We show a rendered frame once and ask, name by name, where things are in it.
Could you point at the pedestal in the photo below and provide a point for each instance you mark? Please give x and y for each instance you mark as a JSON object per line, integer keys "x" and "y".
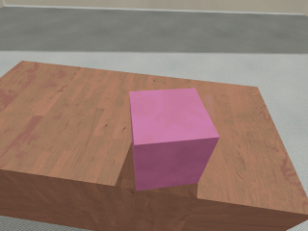
{"x": 66, "y": 156}

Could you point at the carton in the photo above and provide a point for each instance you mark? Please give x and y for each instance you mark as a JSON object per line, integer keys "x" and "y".
{"x": 173, "y": 137}

